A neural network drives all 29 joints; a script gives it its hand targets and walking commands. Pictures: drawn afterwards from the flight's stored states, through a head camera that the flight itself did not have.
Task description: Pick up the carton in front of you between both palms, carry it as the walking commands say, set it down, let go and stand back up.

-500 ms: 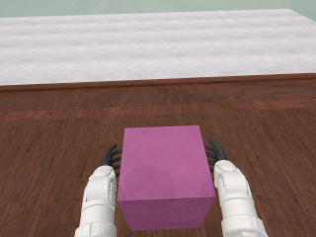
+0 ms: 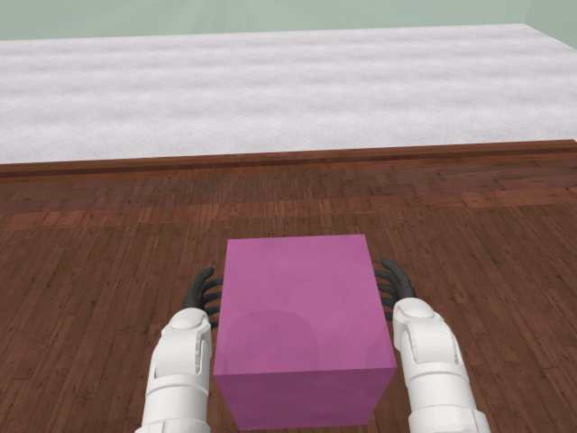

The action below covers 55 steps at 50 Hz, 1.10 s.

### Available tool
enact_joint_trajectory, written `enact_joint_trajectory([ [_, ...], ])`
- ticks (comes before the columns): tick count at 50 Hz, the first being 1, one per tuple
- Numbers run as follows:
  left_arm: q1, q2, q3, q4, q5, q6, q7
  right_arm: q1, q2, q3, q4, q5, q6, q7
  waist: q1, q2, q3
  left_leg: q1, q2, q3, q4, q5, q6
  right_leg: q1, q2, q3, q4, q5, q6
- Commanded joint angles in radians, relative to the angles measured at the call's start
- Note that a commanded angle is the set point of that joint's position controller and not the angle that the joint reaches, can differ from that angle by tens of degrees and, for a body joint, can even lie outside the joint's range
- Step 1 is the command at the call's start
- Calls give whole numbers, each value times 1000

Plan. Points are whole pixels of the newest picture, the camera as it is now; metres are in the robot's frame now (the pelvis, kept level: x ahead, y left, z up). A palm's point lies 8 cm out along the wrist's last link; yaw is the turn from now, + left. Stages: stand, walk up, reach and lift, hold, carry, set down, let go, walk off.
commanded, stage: reach and lift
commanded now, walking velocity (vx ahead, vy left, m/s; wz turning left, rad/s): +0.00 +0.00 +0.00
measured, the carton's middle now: (299, 335) +0.29 +0.00 -0.04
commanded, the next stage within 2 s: hold in 0.16 s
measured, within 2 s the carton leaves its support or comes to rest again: neither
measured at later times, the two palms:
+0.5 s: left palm (192, 318) +0.28 +0.15 +0.05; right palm (410, 308) +0.28 -0.15 +0.05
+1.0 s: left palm (192, 314) +0.28 +0.15 +0.05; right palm (409, 305) +0.28 -0.15 +0.05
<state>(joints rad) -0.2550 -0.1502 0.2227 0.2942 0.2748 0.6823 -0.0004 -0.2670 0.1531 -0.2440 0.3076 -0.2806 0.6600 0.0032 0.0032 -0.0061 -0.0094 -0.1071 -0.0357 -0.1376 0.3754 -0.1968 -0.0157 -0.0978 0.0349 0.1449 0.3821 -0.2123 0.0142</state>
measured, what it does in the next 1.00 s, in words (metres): stands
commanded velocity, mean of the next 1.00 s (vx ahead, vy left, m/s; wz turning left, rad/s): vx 0.00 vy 0.00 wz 0.00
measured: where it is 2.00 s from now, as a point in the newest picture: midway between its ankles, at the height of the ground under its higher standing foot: outside the picture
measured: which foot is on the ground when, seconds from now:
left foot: down 0.00-1.00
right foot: down 0.00-1.00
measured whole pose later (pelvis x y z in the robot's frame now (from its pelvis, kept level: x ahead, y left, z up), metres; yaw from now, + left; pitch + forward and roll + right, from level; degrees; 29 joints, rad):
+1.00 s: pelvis -0.01 +0.00 +0.00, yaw +0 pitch -7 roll +0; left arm -0.28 -0.16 0.23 0.24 0.28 0.77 -0.01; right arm -0.29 0.16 -0.25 0.25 -0.29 0.75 0.01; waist 0.00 -0.01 0.01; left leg -0.05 -0.03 -0.13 0.35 -0.18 -0.01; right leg -0.04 0.03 0.14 0.36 -0.20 0.01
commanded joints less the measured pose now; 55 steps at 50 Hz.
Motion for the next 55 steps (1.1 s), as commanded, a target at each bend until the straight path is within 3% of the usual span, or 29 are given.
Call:
enact_joint_trajectory([
  [1, -474, -935, -543, -58, -251, -35, -238, -431, 949, 542, -22, 244, -12, 244, 0, 5, -252, 100, -69, 72, -38, 244, -9, 52, 71, -76, -47, 248, 10],
  [8, -474, -929, -555, -85, -260, -19, -240, -433, 949, 556, -50, 254, 5, 242, 0, 1, -241, 105, -72, 73, -44, 233, -7, 62, 70, -74, -55, 246, 12],
  [13, -473, -927, -616, -173, -299, 18, -234, -425, 944, 613, -138, 290, 42, 233, -6, 1, -275, 139, -72, 66, -54, 284, -10, 102, 70, -69, -67, 306, 15],
  [19, -466, -881, -538, -109, -253, 55, -231, -429, 896, 540, -78, 250, 79, 234, -2, 2, -137, 92, -66, 77, -83, 119, -4, 55, 63, -79, -96, 135, 6],
  [34, -580, -920, -539, -74, -256, 41, -241, -542, 921, 535, -44, 248, 62, 248, -5, 6, -186, 94, -61, 82, -65, 65, -5, 40, 61, -88, -79, 75, 2],
  [55, -502, -911, -548, -120, -264, 49, -235, -469, 915, 551, -92, 262, 69, 243, -2, 5, -208, 130, -64, 77, -69, 196, -8, 79, 66, -78, -80, 199, 6],
])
